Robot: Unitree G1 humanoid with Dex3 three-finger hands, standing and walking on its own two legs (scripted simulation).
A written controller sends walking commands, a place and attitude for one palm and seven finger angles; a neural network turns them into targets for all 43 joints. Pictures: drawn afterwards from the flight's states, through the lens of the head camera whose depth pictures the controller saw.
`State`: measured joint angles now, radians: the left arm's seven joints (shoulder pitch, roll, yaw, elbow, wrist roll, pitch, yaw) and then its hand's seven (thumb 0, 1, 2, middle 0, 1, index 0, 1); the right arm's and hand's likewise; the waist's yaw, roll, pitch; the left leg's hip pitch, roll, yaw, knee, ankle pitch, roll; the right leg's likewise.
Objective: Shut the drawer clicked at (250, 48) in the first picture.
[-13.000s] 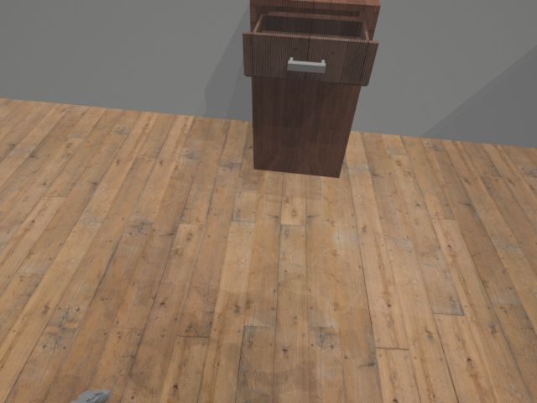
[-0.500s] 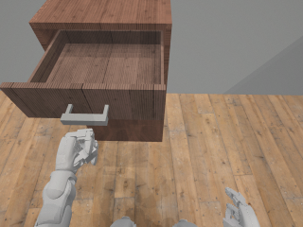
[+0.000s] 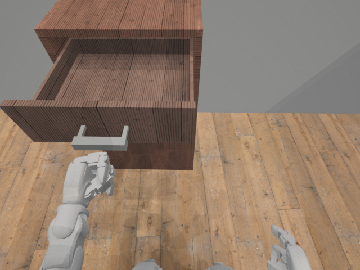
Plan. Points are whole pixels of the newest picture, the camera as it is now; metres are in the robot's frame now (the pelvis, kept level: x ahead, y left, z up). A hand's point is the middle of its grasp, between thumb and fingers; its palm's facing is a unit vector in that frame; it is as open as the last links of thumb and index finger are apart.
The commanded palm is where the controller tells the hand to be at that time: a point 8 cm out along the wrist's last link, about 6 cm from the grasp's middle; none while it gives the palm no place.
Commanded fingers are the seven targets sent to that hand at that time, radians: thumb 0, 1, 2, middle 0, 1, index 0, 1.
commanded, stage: push the drawer shut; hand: left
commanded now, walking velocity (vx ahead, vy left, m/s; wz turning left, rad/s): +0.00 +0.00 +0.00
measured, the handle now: (102, 136) +0.40 +0.20 +0.05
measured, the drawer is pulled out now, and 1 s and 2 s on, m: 0.28 0.20 0.08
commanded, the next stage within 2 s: none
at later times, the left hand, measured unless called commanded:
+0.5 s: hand (112, 162) +0.34 +0.17 +0.05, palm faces +0.00 -1.00 -0.04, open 2.7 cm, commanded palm +0.33 +0.22 +0.05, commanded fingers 0.00 0.90 0.90 -1.40 -1.60 -1.40 -1.60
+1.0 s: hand (120, 136) +0.41 +0.16 +0.05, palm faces +0.00 -1.00 -0.04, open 2.8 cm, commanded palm +0.39 +0.21 +0.05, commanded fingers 0.00 0.90 0.90 -1.40 -1.60 -1.40 -1.60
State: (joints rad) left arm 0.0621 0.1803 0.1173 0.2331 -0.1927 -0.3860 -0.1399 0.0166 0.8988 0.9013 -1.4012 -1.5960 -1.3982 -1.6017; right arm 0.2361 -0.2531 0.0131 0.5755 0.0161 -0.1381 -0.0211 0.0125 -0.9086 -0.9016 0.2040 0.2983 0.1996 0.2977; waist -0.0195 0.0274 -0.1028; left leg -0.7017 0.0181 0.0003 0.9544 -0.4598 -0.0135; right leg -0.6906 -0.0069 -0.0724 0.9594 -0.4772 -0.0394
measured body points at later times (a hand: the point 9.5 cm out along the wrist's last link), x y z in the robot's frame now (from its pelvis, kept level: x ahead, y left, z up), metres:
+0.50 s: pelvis -0.01 +0.01 +0.00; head +0.06 +0.00 +0.44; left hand +0.33 +0.22 +0.05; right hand +0.12 -0.24 -0.11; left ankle +0.01 +0.13 -0.68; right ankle +0.00 -0.09 -0.68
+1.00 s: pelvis -0.03 +0.01 -0.01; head +0.05 +0.01 +0.43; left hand +0.40 +0.22 +0.05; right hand +0.05 -0.24 -0.13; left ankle +0.01 +0.13 -0.68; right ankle +0.00 -0.09 -0.68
